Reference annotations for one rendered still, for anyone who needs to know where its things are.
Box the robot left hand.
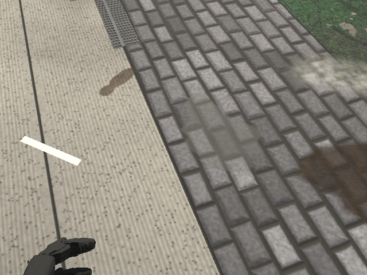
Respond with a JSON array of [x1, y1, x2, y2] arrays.
[[23, 237, 96, 275]]

